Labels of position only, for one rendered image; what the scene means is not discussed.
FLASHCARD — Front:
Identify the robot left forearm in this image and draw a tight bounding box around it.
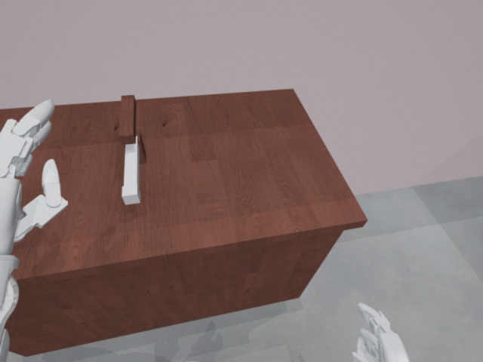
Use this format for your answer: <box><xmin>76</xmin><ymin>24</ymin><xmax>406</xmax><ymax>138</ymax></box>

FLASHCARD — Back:
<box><xmin>0</xmin><ymin>255</ymin><xmax>20</xmax><ymax>362</ymax></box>

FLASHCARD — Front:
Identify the tap lever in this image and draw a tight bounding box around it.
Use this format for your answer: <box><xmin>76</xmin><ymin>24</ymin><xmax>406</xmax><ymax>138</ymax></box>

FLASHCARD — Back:
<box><xmin>122</xmin><ymin>136</ymin><xmax>140</xmax><ymax>205</ymax></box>

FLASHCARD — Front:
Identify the counter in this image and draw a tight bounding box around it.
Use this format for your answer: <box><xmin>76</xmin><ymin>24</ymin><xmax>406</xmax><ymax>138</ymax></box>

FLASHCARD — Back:
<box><xmin>0</xmin><ymin>89</ymin><xmax>368</xmax><ymax>357</ymax></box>

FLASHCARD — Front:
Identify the robot right hand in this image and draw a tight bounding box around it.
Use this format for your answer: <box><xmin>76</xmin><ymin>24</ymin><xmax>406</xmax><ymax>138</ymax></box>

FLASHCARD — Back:
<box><xmin>352</xmin><ymin>303</ymin><xmax>411</xmax><ymax>362</ymax></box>

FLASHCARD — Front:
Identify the robot left hand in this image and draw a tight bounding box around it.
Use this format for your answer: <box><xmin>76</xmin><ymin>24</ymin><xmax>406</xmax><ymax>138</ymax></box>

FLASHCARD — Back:
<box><xmin>0</xmin><ymin>100</ymin><xmax>68</xmax><ymax>255</ymax></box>

